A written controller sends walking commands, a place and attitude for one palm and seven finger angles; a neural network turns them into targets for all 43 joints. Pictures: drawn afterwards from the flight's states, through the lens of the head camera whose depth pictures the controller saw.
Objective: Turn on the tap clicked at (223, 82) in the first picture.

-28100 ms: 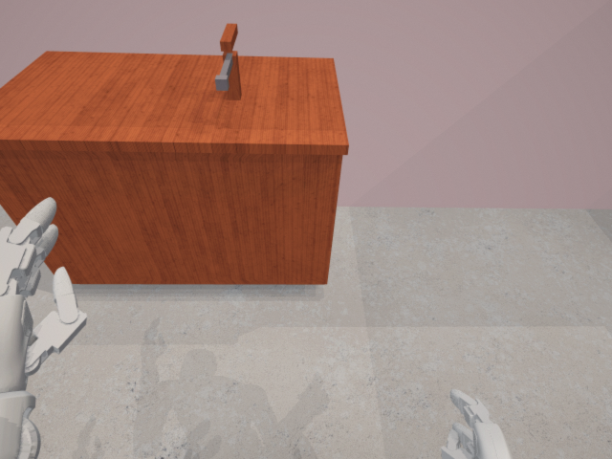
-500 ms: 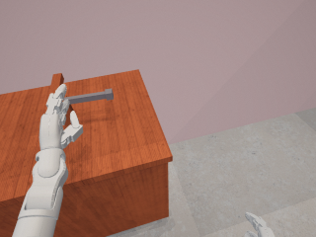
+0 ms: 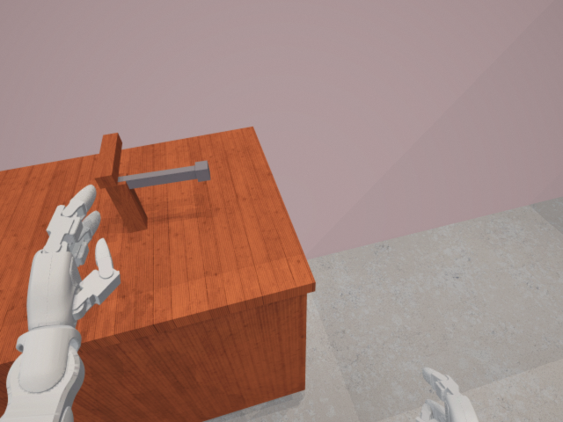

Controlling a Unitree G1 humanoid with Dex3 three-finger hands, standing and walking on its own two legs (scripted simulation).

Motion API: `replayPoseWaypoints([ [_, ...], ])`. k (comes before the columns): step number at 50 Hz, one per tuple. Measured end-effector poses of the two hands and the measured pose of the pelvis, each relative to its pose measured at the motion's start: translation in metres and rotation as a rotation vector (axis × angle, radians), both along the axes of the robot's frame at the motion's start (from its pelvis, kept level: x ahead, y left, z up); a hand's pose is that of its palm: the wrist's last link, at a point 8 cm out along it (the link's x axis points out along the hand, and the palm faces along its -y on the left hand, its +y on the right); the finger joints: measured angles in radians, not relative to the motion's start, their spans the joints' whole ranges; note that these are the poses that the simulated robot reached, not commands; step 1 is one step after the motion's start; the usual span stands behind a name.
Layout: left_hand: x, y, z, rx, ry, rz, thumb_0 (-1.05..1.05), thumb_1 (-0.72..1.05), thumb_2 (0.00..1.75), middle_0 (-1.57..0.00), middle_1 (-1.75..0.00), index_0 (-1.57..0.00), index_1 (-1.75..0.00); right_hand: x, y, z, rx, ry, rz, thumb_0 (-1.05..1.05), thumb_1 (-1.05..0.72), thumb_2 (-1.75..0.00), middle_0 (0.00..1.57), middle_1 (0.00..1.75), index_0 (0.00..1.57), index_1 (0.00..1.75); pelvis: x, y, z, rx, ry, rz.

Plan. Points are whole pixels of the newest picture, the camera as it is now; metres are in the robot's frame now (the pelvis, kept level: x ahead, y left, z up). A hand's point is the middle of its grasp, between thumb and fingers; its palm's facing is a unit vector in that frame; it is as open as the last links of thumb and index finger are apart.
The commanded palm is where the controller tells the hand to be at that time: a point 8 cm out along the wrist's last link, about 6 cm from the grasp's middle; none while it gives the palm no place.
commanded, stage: draw the hand back beside the body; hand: left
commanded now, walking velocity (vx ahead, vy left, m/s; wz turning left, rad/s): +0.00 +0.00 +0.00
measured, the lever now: (202, 171) +0.54 +0.21 +0.07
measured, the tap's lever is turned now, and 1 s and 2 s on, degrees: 86 86 86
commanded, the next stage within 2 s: step back with the hand held close in 0.50 s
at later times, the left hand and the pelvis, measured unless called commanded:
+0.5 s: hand (81, 309) +0.19 +0.24 +0.15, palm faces +0.43 -0.83 -0.35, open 7.4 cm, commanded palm +0.15 +0.28 +0.17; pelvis +0.00 +0.00 +0.00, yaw +1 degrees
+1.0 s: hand (62, 338) +0.16 +0.25 +0.14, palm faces +0.32 -0.84 -0.44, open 7.4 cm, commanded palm +0.11 +0.29 +0.17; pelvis -0.05 +0.01 -0.01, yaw +0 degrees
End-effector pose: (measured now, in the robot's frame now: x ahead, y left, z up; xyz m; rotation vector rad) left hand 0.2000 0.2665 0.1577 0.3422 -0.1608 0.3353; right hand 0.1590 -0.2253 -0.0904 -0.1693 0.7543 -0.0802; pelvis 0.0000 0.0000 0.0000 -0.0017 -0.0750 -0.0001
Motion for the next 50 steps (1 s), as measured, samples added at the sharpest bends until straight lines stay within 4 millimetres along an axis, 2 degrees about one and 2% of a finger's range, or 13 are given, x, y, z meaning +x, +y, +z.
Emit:
replayPoseWaypoints([
  [15,-0.048,0.011,0.009,0.076,0.013,0.071,0.01,0.89,0.90,-0.21,-0.30,-0.21,-0.30,0.016,-0.002,0.008,-0.011,-0.070,0.009,0.02,-0.91,-0.90,0.20,0.30,0.20,0.29,0.003,-0.001,-0.002,-0.004,0.005,0.010],
  [26,-0.052,0.009,0.008,0.057,-0.004,0.088,0.01,0.89,0.90,-0.21,-0.30,-0.21,-0.30,0.019,0.004,0.008,-0.001,-0.089,0.031,0.02,-0.90,-0.90,0.20,0.30,0.20,0.29,-0.004,-0.005,-0.003,-0.003,-0.003,0.020],
  [32,-0.052,0.006,0.009,0.067,-0.003,0.075,0.01,0.89,0.90,-0.21,-0.30,-0.21,-0.30,0.013,0.001,0.007,0.002,-0.082,0.023,0.02,-0.90,-0.90,0.20,0.30,0.21,0.29,-0.005,-0.007,-0.003,-0.004,-0.003,0.017],
  [37,-0.049,0.014,0.022,0.129,-0.045,0.064,0.01,0.89,0.89,-0.21,-0.30,-0.21,-0.30,0.006,-0.003,0.005,-0.015,-0.053,0.008,0.02,-0.90,-0.90,0.20,0.30,0.21,0.29,-0.011,-0.005,-0.004,-0.014,0.023,0.012],
  [41,-0.050,0.015,0.014,0.129,-0.001,0.038,0.01,0.89,0.90,-0.21,-0.30,-0.21,-0.30,-0.005,-0.006,0.006,-0.023,-0.041,-0.030,0.02,-0.90,-0.90,0.20,0.30,0.21,0.29,-0.019,0.000,-0.004,-0.012,0.045,-0.002],
  [46,-0.062,0.014,0.003,0.126,0.057,-0.008,0.01,0.89,0.89,-0.21,-0.30,-0.21,-0.30,-0.022,-0.007,0.009,-0.045,-0.031,-0.064,0.02,-0.91,-0.90,0.20,0.30,0.20,0.29,-0.033,0.007,-0.004,-0.010,0.061,-0.009],
  [50,-0.077,0.020,0.006,0.150,0.042,-0.012,0.01,0.89,0.89,-0.21,-0.30,-0.21,-0.30,-0.037,-0.003,0.009,-0.061,-0.024,-0.067,0.02,-0.91,-0.90,0.20,0.30,0.20,0.29,-0.048,0.012,-0.006,-0.013,0.067,-0.007],
])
